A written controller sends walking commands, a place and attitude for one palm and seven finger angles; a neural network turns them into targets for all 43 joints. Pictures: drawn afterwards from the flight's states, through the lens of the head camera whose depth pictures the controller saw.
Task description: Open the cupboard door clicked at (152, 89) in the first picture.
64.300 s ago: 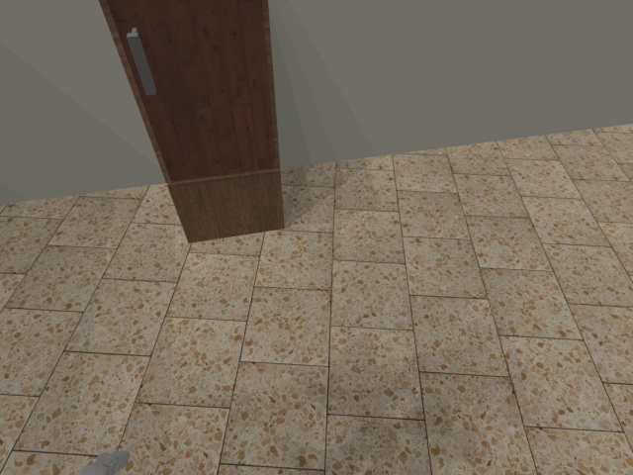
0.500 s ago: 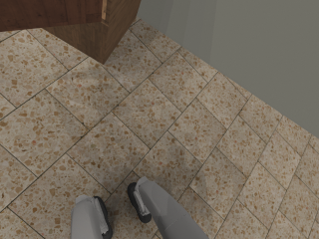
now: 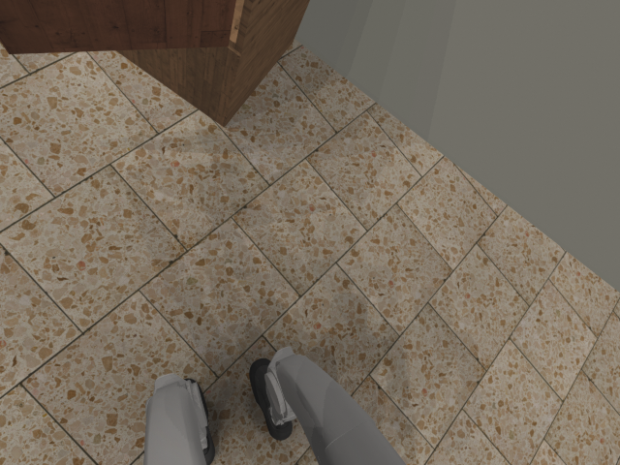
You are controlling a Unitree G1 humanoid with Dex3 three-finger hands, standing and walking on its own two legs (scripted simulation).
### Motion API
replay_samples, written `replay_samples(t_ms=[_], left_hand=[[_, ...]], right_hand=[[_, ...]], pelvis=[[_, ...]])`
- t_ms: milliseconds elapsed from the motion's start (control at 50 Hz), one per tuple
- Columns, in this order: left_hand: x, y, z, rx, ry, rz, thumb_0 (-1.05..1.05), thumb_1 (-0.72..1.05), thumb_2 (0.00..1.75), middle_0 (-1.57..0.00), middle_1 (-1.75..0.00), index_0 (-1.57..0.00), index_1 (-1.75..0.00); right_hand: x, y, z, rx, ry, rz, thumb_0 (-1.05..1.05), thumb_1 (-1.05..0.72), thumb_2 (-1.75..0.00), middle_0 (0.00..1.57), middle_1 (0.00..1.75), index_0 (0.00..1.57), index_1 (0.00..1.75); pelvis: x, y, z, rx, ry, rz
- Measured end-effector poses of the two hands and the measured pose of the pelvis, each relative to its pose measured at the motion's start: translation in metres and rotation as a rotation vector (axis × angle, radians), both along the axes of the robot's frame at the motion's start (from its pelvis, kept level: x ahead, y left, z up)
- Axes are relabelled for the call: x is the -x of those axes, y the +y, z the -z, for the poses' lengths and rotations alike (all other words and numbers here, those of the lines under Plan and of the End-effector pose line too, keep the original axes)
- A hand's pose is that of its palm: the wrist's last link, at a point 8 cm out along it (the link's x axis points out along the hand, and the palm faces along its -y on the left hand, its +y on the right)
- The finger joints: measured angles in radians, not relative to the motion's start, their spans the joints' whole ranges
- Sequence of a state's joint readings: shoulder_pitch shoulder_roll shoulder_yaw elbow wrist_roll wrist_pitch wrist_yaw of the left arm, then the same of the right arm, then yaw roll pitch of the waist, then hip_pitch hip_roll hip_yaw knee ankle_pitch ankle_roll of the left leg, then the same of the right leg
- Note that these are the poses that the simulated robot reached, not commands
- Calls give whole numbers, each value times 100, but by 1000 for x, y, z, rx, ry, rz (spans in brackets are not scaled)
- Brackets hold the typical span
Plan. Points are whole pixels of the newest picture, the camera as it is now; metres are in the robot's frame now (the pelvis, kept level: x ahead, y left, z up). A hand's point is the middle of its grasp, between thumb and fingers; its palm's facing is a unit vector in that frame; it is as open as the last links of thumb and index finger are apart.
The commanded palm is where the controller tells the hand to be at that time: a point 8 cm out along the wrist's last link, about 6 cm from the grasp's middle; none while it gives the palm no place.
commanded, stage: slide the fingers in behind the handle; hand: left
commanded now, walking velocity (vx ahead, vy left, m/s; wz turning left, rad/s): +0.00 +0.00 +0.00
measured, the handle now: out of the picture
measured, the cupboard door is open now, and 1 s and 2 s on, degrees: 48 48 48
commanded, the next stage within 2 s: move the hooked fingers beside the handle in 0.36 s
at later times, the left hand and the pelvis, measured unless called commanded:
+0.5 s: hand out of the picture +0.67 +0.20 +0.12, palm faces +0.13 -0.99 -0.01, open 14.2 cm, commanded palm +0.71 +0.15 +0.11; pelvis +0.00 -0.01 +0.00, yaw +0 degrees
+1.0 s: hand out of the picture +0.68 +0.21 +0.12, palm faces +0.08 -1.00 +0.01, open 14.1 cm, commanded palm +0.71 +0.17 +0.11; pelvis +0.00 +0.01 +0.00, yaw -1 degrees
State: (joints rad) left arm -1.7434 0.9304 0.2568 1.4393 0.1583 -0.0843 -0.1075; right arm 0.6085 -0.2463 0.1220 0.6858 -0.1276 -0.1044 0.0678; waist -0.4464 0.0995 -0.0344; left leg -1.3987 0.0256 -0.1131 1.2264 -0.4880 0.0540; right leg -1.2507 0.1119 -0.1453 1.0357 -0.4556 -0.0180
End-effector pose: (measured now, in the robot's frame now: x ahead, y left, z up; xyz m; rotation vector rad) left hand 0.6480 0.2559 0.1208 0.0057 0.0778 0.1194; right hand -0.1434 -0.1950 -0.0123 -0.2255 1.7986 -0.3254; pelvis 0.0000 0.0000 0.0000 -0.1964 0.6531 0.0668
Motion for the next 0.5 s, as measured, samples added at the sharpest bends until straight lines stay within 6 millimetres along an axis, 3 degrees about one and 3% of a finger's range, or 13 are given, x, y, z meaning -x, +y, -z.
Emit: replay_samples(t_ms=[500], left_hand=[[1, -2, 0, 2, 1, -8, -1, -50, 30, -24, -121, -24, -122]], right_hand=[[-7, -10, 6, -14, -25, -16, 0, -90, -89, 20, 30, 21, 30]], pelvis=[[-2, -5, -1, -10, -4, 7]])
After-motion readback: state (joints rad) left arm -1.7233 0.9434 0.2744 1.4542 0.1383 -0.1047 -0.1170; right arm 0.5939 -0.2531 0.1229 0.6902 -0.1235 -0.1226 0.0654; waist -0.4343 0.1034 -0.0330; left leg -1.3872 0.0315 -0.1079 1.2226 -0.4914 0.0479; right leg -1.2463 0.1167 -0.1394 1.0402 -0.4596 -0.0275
